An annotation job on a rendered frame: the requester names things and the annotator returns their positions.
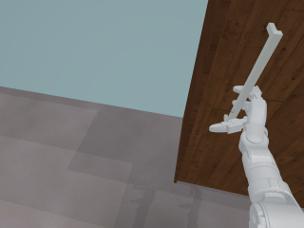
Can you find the right robot upper arm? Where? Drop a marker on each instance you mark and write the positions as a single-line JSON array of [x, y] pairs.
[[267, 214]]

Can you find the handle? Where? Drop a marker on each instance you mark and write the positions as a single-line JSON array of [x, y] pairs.
[[261, 62]]

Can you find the robot right forearm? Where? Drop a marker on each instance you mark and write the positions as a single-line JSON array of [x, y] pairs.
[[261, 171]]

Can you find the robot right hand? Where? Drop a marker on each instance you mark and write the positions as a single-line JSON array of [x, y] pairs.
[[256, 112]]

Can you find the wardrobe door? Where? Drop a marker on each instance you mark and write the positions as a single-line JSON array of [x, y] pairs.
[[213, 159]]

